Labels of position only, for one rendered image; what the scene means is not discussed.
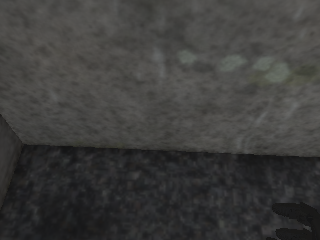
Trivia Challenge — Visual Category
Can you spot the right robot hand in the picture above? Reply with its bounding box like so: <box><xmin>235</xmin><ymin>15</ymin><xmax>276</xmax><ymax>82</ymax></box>
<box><xmin>266</xmin><ymin>202</ymin><xmax>320</xmax><ymax>240</ymax></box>

